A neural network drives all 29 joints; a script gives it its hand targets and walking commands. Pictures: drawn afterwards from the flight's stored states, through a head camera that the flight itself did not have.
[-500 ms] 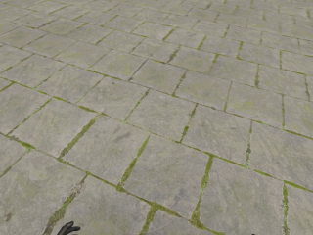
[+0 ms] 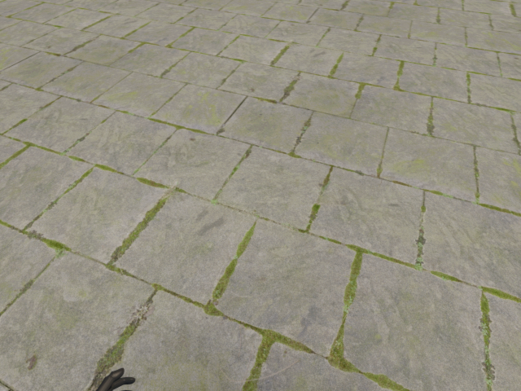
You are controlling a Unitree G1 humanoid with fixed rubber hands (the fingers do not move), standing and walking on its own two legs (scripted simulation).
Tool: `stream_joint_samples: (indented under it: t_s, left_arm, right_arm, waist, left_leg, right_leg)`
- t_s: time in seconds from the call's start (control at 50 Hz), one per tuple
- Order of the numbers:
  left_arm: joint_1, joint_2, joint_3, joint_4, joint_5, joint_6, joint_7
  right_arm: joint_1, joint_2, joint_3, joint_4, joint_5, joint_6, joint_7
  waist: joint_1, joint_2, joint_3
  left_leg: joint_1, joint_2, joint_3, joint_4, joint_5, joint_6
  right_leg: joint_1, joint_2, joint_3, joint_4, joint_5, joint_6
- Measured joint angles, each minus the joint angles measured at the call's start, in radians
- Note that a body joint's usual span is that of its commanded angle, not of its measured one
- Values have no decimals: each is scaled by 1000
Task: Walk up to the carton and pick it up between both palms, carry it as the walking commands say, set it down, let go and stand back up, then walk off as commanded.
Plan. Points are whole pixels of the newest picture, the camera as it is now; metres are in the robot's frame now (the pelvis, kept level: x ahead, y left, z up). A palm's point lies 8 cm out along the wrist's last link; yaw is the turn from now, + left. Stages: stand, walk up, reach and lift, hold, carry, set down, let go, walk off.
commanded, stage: walk off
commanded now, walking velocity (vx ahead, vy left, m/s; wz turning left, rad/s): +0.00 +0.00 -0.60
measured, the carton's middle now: out of the picture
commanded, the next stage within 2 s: none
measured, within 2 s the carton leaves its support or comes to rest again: neither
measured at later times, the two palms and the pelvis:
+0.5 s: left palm out of the picture +0.12 +0.25 -0.07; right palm out of the picture +0.06 -0.29 -0.12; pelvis +0.00 -0.01 +0.01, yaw -12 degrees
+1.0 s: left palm (101, 341) +0.24 +0.31 -0.14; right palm out of the picture +0.04 -0.18 -0.08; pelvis +0.05 +0.12 +0.01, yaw -25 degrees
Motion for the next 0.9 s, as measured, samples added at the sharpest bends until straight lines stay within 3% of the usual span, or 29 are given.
stream_joint_samples:
  t_s: [0.1,0.2,0.22,0.24,0.28,0.36,0.44,0.54,0.68,0.76,0.78,0.82,0.9]
  left_arm:
    - [4,0,0,0,0,7,0]
    - [20,0,0,0,0,9,0]
    - [23,0,0,0,0,9,0]
    - [24,0,0,0,0,9,0]
    - [32,0,0,0,0,8,0]
    - [70,0,0,0,0,9,8]
    - [72,0,0,0,0,9,11]
    - [72,0,0,0,0,2,11]
    - [71,0,0,0,0,-1,11]
    - [54,0,0,-1,0,-1,11]
    - [46,1,0,0,0,-1,11]
    - [28,3,0,0,0,-1,11]
    - [-13,3,0,0,0,1,11]
  right_arm:
    - [-1,0,0,-12,0,0,-7]
    - [-12,-3,0,-32,0,0,-6]
    - [-13,-4,0,-35,0,0,-4]
    - [-15,-5,0,-36,0,1,-2]
    - [-20,-7,0,-40,0,5,2]
    - [-29,-18,0,-54,0,6,16]
    - [-52,-39,0,-65,0,11,20]
    - [-94,-54,0,-85,0,13,20]
    - [-148,-54,0,-113,0,13,20]
    - [-159,-56,0,-127,0,10,18]
    - [-158,-56,0,-125,0,6,16]
    - [-154,-44,0,-105,0,4,16]
    - [-92,-40,0,-94,0,4,13]
  waist:
    - [0,0,22]
    - [0,0,27]
    - [1,1,26]
    - [0,2,27]
    - [1,0,40]
    - [1,-9,39]
    - [0,-9,42]
    - [0,-8,45]
    - [0,-7,59]
    - [-1,-2,60]
    - [0,0,64]
    - [15,-28,82]
    - [14,-37,75]
  left_leg:
    - [0,0,25,0,5,-4]
    - [0,1,86,0,5,-17]
    - [-1,3,96,1,5,-22]
    - [-6,3,98,10,-3,-51]
    - [-25,-9,42,93,-97,-110]
    - [-58,-14,-91,259,-116,-168]
    - [-59,-11,-185,302,-117,-204]
    - [-59,-11,-213,304,-117,-223]
    - [-59,-11,-214,293,-117,-221]
    - [-36,-7,-221,59,-104,-206]
    - [-27,-1,-218,3,-30,-172]
    - [-22,-3,-177,29,-31,-106]
    - [-20,14,-160,25,-56,-67]
  right_leg:
    - [0,-9,-50,67,-9,0]
    - [7,-30,-66,27,-20,-5]
    - [25,-30,-63,-11,-47,-34]
    - [31,-29,-59,-28,-66,-72]
    - [31,-30,-46,-27,-49,-84]
    - [30,-29,1,-60,-17,-79]
    - [30,-29,39,-108,14,-69]
    - [31,-29,91,-149,39,-47]
    - [30,-21,154,-163,41,-2]
    - [7,-9,179,-160,37,44]
    - [-9,0,180,-128,26,47]
    - [-67,1,169,52,-43,48]
    - [-159,0,89,352,-58,48]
